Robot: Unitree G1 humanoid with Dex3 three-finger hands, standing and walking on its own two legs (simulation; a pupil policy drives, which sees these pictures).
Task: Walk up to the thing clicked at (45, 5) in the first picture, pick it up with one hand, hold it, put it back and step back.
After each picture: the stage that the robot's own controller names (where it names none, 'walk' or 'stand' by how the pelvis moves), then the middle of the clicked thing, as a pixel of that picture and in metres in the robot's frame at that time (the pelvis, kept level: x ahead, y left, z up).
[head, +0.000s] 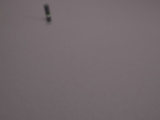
stand; (47, 13) +2.03 +0.54 -0.66
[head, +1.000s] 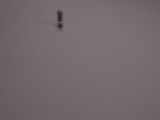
walk; (60, 19) +1.94 +0.27 -0.64
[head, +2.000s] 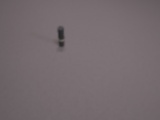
walk; (61, 37) +1.39 +0.23 -0.65
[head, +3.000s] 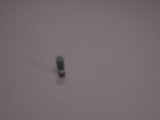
walk; (60, 67) +0.94 +0.22 -0.64
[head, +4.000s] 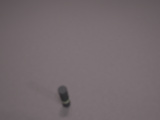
walk; (64, 97) +0.63 +0.22 -0.63
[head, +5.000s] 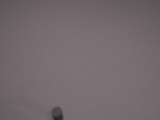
stand; (58, 118) +0.46 +0.20 -0.64
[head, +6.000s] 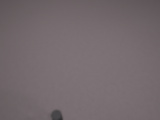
stand; out of the picture +0.44 +0.21 -0.64
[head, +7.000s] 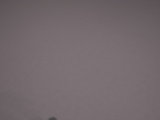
stand; out of the picture +0.41 +0.23 -0.66
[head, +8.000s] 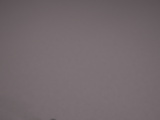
stand; out of the picture +0.40 +0.24 -0.66
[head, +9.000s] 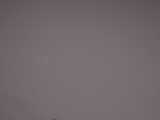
stand; out of the picture +0.41 +0.22 -0.66
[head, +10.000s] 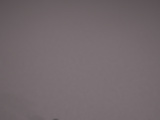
stand; out of the picture +0.40 +0.22 -0.66
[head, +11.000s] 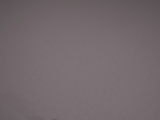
go down; out of the picture +0.40 +0.22 -0.66
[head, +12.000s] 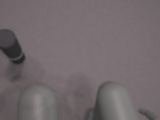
go down; (12, 49) +0.47 +0.28 -0.27
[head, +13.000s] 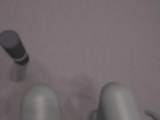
approach; (16, 50) +0.47 +0.28 -0.26
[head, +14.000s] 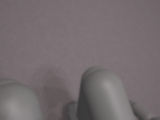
close in; out of the picture +0.44 +0.33 -0.16
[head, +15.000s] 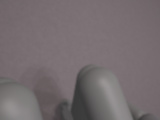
close; out of the picture +0.43 +0.32 -0.15
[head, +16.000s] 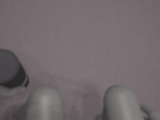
lift; (12, 75) +0.33 +0.25 -0.02
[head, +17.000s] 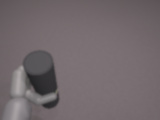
hold; (45, 84) +0.32 +0.14 +0.08
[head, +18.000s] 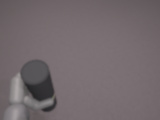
hold; (42, 90) +0.31 +0.15 +0.04
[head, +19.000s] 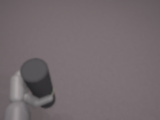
crouch; (41, 87) +0.33 +0.16 +0.01
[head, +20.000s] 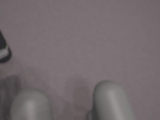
lower; out of the picture +0.46 +0.25 -0.05
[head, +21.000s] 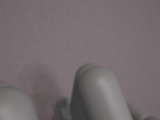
lower; out of the picture +0.43 +0.33 -0.15
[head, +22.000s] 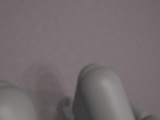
lower; out of the picture +0.42 +0.32 -0.16
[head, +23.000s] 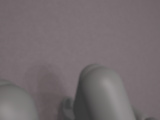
lower; out of the picture +0.41 +0.32 -0.16
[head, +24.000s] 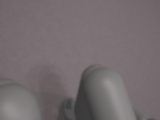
lower; out of the picture +0.40 +0.31 -0.16
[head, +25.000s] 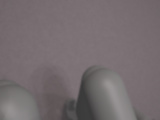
open; out of the picture +0.41 +0.28 -0.16
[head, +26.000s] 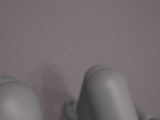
stand; out of the picture +0.41 +0.29 -0.16
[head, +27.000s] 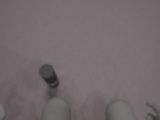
walk; (50, 77) +0.44 +0.21 -0.39
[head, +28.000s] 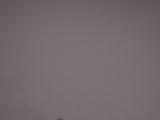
stand; out of the picture +0.38 +0.18 -0.59
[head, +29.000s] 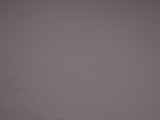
stand; out of the picture +0.38 +0.18 -0.60
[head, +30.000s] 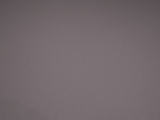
stand; out of the picture +0.40 +0.16 -0.65
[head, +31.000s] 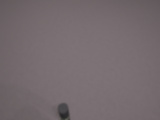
walk; (64, 114) +0.43 +0.14 -0.62
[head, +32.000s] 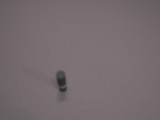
walk; (61, 82) +0.66 +0.18 -0.64
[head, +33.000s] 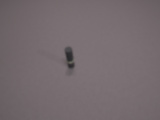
stand; (69, 58) +1.00 +0.22 -0.63
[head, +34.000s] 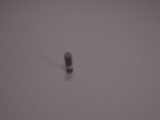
stand; (68, 63) +1.02 +0.20 -0.65
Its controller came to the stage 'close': yes
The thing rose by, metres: 0.68
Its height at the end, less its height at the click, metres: +0.00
